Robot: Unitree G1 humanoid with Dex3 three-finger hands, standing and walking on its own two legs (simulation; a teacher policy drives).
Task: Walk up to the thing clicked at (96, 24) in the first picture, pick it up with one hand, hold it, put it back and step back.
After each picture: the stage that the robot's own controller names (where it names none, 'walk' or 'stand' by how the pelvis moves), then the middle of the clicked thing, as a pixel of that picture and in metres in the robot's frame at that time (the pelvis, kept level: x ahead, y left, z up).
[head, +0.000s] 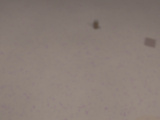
stand; (95, 24) +1.81 -0.18 -0.72
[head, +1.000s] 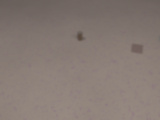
walk; (80, 35) +1.68 +0.14 -0.70
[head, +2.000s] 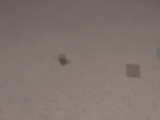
walk; (62, 59) +1.13 +0.31 -0.72
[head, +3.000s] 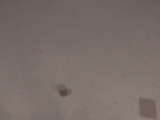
walk; (62, 90) +0.75 +0.26 -0.72
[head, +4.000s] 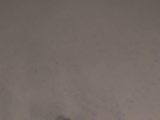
stand; out of the picture +0.46 +0.24 -0.72
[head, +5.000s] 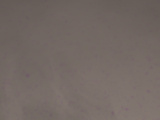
stand; out of the picture +0.41 +0.22 -0.70
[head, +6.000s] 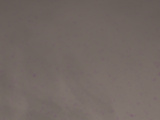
stand; out of the picture +0.39 +0.20 -0.72
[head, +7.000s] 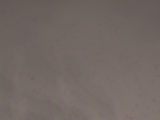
stand; out of the picture +0.37 +0.21 -0.73
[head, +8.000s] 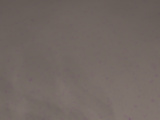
stand; out of the picture +0.36 +0.22 -0.73
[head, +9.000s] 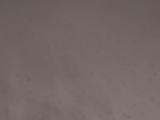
stand; out of the picture +0.36 +0.22 -0.73
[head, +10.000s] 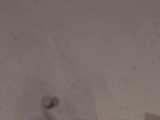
go down; (47, 102) +0.40 +0.22 -0.58
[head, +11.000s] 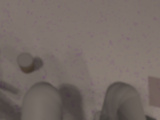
go down; (26, 63) +0.44 +0.24 -0.30
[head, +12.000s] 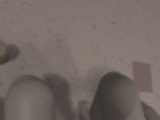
close in; out of the picture +0.44 +0.27 -0.26
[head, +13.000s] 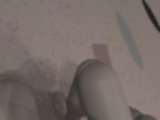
close; out of the picture +0.43 +0.29 -0.22
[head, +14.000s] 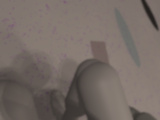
close; out of the picture +0.42 +0.29 -0.22
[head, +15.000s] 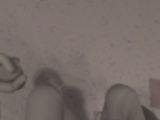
lift; (12, 75) +0.34 +0.25 -0.08
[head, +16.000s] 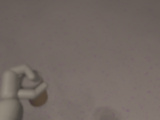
hold; (35, 89) +0.33 +0.17 +0.04
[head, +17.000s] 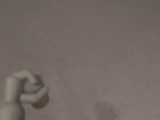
hold; (36, 92) +0.33 +0.17 +0.00
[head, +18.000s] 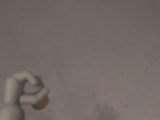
hold; (36, 93) +0.32 +0.18 +0.00
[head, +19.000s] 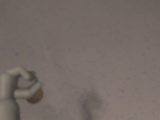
crouch; (30, 88) +0.35 +0.19 -0.05
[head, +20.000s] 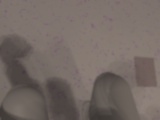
lower; out of the picture +0.47 +0.28 -0.11
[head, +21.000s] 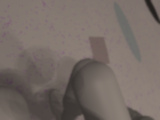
lower; out of the picture +0.42 +0.30 -0.22
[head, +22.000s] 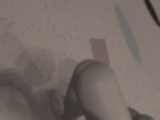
lower; out of the picture +0.42 +0.30 -0.23
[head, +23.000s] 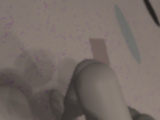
lower; out of the picture +0.42 +0.30 -0.22
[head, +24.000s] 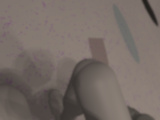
lower; out of the picture +0.42 +0.30 -0.23
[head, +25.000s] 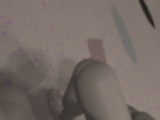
open; out of the picture +0.42 +0.30 -0.22
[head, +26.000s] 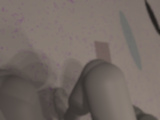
stand; out of the picture +0.41 +0.29 -0.23
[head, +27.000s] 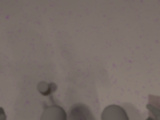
walk; (44, 88) +0.41 +0.22 -0.50
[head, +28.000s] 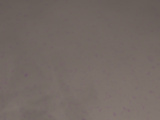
stand; out of the picture +0.37 +0.21 -0.66
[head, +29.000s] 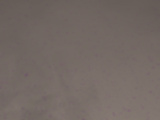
stand; out of the picture +0.37 +0.21 -0.67
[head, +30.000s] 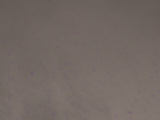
stand; out of the picture +0.38 +0.20 -0.70
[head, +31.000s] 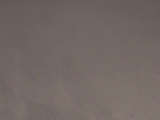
stand; out of the picture +0.37 +0.21 -0.72
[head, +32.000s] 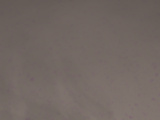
stand; out of the picture +0.36 +0.22 -0.73
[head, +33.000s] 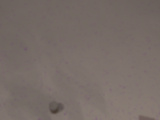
walk; (53, 107) +0.44 +0.16 -0.71
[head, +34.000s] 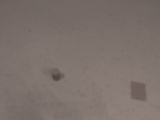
walk; (56, 74) +0.74 +0.22 -0.70
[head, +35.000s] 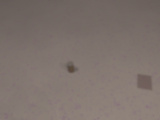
walk; (70, 67) +1.04 +0.23 -0.71
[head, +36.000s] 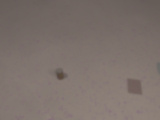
stand; (60, 74) +0.97 +0.23 -0.72
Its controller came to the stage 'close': yes
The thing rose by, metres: 0.70
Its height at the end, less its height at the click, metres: +0.00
